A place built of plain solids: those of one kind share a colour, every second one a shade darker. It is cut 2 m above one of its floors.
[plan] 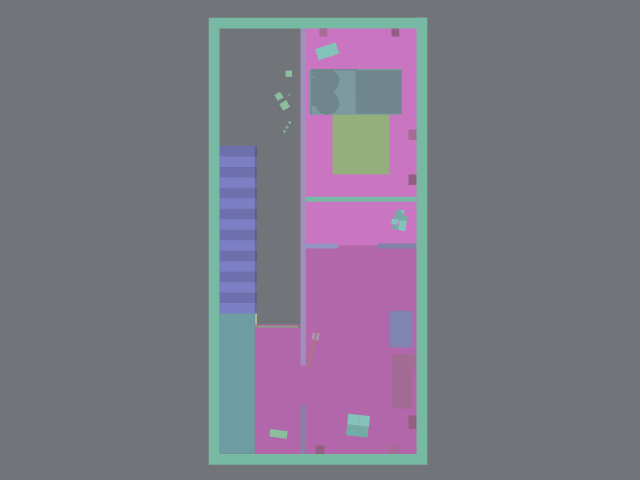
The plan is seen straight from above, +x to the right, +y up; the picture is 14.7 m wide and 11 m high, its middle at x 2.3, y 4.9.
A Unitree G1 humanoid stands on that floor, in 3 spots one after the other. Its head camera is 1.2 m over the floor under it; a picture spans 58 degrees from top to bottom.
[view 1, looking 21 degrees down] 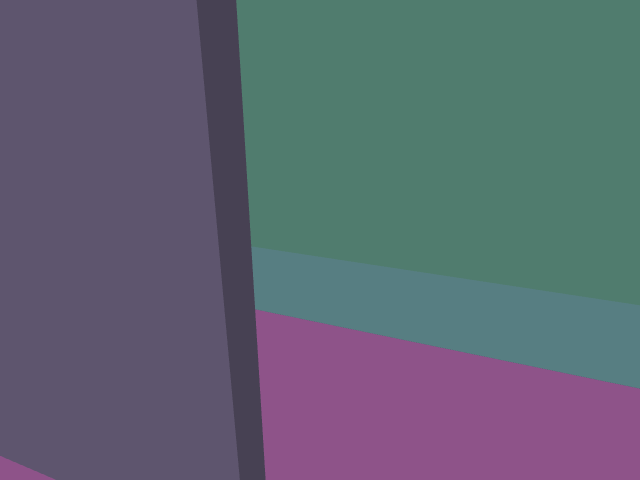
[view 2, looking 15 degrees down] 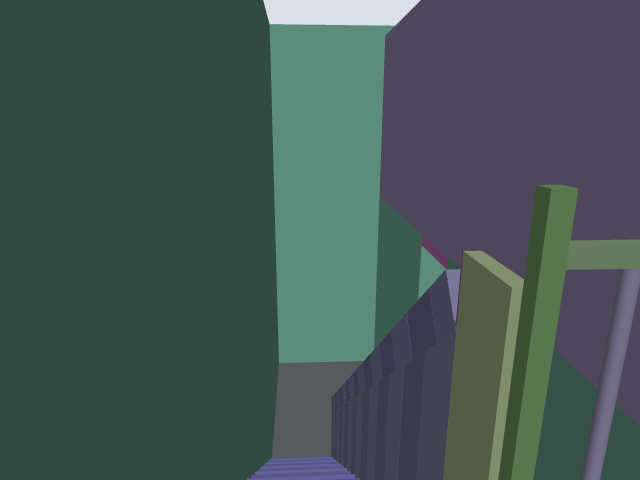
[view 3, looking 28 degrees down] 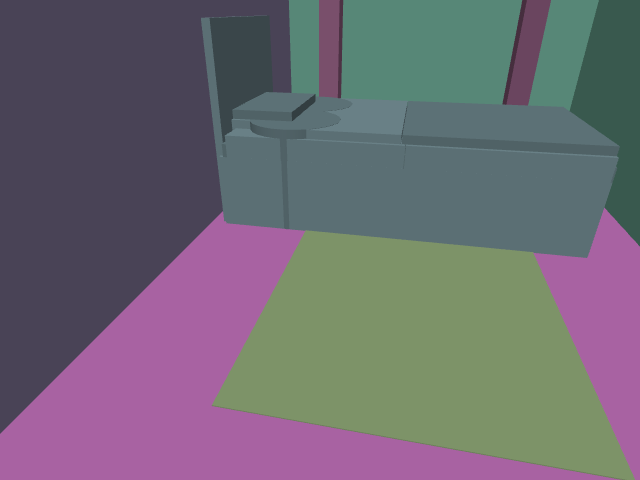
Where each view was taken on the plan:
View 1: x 2.61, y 1.57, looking -159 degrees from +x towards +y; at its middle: wall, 3.00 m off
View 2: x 0.40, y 2.21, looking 87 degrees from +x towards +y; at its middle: wall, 7.81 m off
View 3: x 3.17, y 5.46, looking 102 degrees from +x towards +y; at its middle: laid_rug_rug_bedroom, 2.55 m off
